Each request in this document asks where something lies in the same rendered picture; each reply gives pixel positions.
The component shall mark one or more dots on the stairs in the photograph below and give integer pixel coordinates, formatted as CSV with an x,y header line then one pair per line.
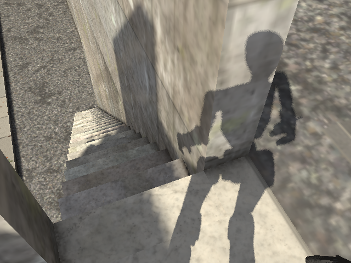
x,y
108,162

